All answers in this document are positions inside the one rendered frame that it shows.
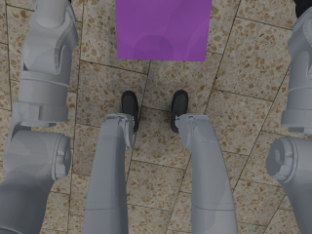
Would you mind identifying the right robot foot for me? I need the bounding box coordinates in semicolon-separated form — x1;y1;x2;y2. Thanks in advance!
171;90;188;134

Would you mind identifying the robot left upper arm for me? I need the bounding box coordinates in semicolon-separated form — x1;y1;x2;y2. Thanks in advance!
0;130;72;234

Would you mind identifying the left robot foot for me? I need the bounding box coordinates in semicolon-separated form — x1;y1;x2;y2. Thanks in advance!
121;91;138;133

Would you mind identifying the right robot hand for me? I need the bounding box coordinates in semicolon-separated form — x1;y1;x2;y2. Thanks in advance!
293;0;312;18

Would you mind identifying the right robot forearm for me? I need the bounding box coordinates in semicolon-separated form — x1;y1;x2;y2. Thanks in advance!
281;6;312;139

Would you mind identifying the carton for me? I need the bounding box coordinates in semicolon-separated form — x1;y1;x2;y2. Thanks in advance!
115;0;213;61

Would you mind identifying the robot foot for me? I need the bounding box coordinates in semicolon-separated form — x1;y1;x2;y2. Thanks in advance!
121;91;138;133
171;90;188;134

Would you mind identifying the robot right upper arm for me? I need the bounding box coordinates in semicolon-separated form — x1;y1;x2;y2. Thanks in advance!
265;136;312;234

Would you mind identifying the left robot forearm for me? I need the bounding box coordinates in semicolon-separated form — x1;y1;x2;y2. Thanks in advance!
3;0;79;175

